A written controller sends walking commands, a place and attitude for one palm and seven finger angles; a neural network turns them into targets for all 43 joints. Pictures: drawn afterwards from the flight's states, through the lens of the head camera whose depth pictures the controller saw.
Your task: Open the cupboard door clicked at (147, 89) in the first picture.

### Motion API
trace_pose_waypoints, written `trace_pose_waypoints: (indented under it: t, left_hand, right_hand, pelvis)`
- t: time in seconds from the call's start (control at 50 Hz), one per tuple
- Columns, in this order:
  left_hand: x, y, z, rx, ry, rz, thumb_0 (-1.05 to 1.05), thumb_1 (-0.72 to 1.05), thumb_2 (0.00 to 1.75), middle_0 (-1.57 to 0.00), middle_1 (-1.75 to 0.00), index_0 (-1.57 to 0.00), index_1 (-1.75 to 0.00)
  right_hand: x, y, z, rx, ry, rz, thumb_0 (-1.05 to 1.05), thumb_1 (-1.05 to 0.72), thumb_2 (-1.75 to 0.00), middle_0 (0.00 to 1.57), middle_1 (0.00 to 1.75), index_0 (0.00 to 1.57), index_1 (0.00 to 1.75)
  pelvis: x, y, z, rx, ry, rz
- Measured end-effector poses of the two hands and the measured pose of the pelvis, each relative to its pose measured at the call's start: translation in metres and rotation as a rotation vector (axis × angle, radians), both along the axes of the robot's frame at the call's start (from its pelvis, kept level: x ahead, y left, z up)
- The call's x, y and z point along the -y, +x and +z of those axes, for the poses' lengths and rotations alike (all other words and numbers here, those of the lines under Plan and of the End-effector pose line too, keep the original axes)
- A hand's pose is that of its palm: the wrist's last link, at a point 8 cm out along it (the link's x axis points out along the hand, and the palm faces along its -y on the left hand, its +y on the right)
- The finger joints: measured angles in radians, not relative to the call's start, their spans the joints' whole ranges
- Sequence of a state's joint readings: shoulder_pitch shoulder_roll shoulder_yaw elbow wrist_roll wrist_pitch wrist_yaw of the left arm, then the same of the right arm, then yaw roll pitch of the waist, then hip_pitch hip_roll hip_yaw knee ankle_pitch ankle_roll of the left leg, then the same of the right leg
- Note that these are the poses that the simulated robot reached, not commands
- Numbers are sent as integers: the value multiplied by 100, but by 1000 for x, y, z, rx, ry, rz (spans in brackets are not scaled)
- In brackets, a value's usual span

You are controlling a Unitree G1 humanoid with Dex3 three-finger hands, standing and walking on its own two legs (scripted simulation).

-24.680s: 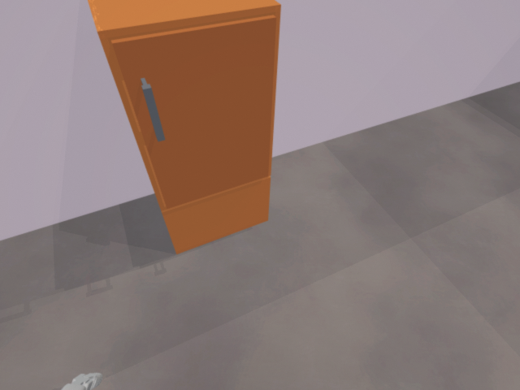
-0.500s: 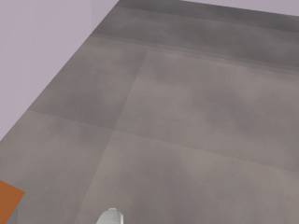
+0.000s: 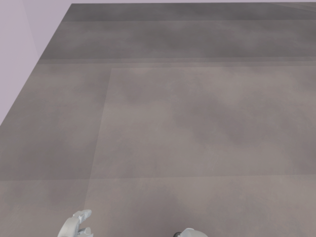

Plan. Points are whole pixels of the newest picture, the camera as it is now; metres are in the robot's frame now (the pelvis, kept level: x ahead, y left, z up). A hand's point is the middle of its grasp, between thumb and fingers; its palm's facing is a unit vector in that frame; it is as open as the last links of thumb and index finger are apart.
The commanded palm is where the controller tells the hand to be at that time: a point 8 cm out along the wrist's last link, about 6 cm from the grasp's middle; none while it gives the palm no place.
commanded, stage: walk to a spot facing it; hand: left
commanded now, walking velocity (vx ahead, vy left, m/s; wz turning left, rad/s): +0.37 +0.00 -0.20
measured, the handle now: out of the picture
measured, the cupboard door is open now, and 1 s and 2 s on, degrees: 35 35 35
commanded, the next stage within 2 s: turn to face it in 0.48 s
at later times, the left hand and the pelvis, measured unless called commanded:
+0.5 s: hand (99, 219) +0.19 +0.18 -0.18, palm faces -0.02 -0.99 -0.15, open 7.4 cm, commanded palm none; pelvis +0.24 +0.01 +0.00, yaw -6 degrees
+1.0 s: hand (123, 132) +0.50 +0.14 -0.16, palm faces +0.04 -0.98 -0.17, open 7.4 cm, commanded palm none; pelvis +0.40 -0.04 +0.01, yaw +3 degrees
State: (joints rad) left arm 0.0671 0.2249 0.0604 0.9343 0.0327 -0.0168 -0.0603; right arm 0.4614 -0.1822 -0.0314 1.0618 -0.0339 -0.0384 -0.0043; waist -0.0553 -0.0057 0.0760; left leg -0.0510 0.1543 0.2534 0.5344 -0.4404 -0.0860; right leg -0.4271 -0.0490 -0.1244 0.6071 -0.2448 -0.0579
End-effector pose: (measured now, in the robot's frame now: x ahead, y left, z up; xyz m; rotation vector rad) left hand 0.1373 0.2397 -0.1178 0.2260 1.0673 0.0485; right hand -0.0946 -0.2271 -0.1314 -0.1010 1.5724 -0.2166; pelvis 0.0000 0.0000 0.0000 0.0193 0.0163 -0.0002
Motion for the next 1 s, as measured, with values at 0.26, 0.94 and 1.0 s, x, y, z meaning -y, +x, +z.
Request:
trace_pose_waypoints:
  t: [0.26,0.94,1.0]
  left_hand:
    - [22,19,-3,-203,2,95,-1,94,90,-20,-30,-20,-30]
    - [54,350,-4,-50,-14,77,0,91,90,-20,-30,-20,-30]
    - [48,348,-15,-74,-38,129,0,91,90,-20,-30,-20,-30]
  right_hand:
    - [27,232,15,288,-17,25,0,-91,-90,20,29,20,30]
    - [44,447,5,80,-8,4,0,-92,-90,20,29,20,30]
    - [42,494,8,157,-21,68,0,-91,-90,20,29,20,30]
  pelvis:
    - [21,116,20,0,-22,-47]
    - [40,386,12,9,-1,17]
    - [36,399,9,8,-4,54]
